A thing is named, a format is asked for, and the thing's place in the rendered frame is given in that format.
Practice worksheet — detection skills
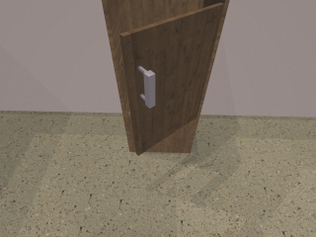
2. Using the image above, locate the handle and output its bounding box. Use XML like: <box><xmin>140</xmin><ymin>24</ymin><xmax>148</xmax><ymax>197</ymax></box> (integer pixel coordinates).
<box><xmin>137</xmin><ymin>66</ymin><xmax>156</xmax><ymax>109</ymax></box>

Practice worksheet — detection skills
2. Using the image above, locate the cupboard door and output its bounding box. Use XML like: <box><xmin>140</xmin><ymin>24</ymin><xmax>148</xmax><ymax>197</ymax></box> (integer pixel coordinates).
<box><xmin>119</xmin><ymin>2</ymin><xmax>224</xmax><ymax>156</ymax></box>

